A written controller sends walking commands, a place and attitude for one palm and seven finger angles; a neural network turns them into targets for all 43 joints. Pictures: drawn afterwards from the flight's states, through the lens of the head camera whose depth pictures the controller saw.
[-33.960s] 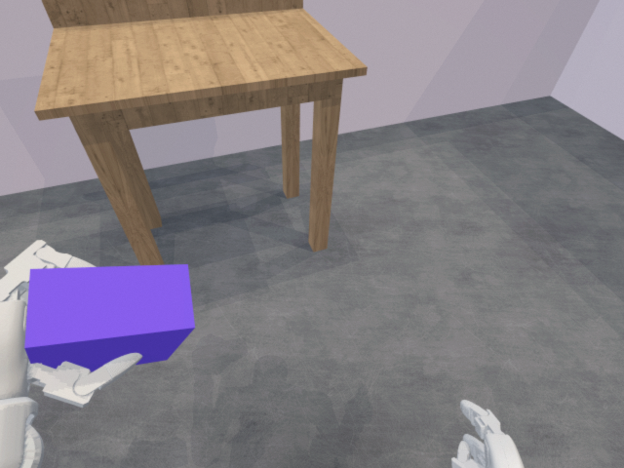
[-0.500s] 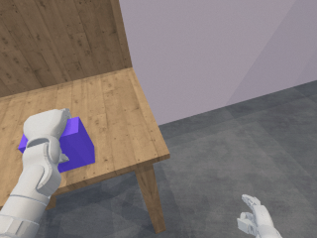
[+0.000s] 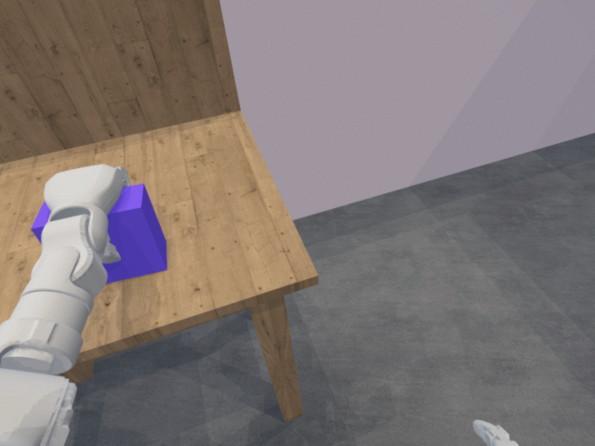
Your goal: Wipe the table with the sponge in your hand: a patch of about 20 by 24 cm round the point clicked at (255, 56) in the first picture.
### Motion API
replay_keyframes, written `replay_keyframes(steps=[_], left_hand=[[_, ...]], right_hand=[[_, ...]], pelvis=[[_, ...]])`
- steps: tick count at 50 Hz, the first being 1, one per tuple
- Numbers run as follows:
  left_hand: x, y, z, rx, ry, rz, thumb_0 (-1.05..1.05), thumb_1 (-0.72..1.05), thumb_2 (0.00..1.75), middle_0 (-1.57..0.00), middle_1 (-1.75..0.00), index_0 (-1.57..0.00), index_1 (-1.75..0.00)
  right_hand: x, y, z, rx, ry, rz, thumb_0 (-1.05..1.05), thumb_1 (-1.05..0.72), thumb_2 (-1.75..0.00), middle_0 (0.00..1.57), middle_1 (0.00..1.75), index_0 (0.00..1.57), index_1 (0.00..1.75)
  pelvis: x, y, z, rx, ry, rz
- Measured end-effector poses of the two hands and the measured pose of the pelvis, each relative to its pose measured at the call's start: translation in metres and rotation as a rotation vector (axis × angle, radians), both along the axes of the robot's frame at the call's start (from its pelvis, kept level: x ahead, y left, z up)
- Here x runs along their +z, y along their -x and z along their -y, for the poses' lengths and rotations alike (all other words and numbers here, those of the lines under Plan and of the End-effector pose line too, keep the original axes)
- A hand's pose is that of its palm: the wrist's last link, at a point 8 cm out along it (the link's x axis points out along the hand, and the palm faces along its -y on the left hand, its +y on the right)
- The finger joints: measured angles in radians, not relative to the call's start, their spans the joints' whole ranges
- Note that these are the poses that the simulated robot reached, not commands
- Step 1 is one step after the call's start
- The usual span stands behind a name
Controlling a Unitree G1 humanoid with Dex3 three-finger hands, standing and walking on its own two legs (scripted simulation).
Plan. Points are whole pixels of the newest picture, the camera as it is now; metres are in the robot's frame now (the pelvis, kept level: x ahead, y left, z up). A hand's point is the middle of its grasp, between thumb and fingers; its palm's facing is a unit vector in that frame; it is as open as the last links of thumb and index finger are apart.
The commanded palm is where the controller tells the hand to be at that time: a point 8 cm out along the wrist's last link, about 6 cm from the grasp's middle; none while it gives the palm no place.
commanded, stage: wipe forward along the middle lane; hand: left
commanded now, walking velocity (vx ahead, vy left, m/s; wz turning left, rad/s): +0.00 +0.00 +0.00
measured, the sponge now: (113, 247) +0.36 +0.32 +0.07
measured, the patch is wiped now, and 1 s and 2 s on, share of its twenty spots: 0.85 0.90 0.90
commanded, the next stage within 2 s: slide back across to the first lane in 0.90 s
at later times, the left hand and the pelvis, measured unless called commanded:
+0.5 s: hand (104, 197) +0.42 +0.34 +0.13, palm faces -0.08 +0.02 -1.00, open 10.4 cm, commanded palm +0.40 +0.34 +0.15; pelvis +0.01 +0.02 +0.00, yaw -1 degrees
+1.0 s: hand (103, 176) +0.46 +0.36 +0.13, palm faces -0.11 +0.02 -0.99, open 10.4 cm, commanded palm +0.45 +0.37 +0.16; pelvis +0.02 +0.03 +0.00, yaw -1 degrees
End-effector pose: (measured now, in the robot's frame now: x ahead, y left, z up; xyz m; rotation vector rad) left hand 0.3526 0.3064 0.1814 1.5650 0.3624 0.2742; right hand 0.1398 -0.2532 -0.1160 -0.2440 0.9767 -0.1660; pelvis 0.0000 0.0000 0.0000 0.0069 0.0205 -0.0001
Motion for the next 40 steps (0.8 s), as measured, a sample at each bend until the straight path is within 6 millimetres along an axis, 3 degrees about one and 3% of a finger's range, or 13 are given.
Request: replay_keyframes(steps=[13,31,40], left_hand=[[0.000,-0.029,-0.013,-0.030,-0.005,-0.008,0.02,-0.55,1.05,-0.71,-1.29,-0.73,-1.30],[-0.001,-0.060,-0.028,-0.020,-0.011,-0.024,0.02,-0.55,1.05,-0.71,-1.29,-0.74,-1.30],[0.000,-0.079,-0.036,-0.014,-0.018,-0.041,0.02,-0.55,1.05,-0.71,-1.29,-0.73,-1.30]], right_hand=[[-0.003,0.027,-0.002,-0.054,0.005,-0.070,0.01,-0.90,-0.90,0.20,0.30,0.21,0.30],[-0.002,0.032,-0.012,-0.078,0.012,-0.111,0.01,-0.90,-0.90,0.20,0.30,0.21,0.30],[-0.003,0.047,-0.009,-0.105,0.028,-0.157,0.01,-0.90,-0.90,0.20,0.30,0.21,0.30]], pelvis=[[0.000,-0.004,-0.011,-0.011,0.007,-0.037],[0.000,-0.010,-0.024,-0.012,0.013,-0.079],[-0.001,-0.013,-0.027,-0.016,0.017,-0.109]])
